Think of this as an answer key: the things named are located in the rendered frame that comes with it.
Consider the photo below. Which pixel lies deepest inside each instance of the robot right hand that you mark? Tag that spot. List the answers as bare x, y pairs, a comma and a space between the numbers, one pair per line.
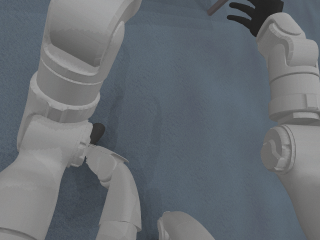
263, 9

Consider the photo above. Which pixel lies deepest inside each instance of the robot right forearm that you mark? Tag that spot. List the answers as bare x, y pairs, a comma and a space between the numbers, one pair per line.
293, 72

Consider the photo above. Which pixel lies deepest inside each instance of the table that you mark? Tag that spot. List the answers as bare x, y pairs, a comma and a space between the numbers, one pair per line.
215, 7

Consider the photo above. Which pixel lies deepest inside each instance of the left robot shin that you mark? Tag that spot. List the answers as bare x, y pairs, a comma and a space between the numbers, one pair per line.
102, 161

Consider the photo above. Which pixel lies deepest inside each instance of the robot left thigh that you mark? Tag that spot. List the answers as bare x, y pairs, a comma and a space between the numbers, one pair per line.
121, 214

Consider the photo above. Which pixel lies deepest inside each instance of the robot left forearm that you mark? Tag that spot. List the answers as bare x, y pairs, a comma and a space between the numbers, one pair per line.
80, 42

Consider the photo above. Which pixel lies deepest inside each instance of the right robot upper arm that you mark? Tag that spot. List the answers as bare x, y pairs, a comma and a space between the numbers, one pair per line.
293, 153

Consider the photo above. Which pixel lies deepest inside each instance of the left robot upper arm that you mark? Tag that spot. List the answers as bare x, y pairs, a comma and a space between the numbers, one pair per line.
29, 187

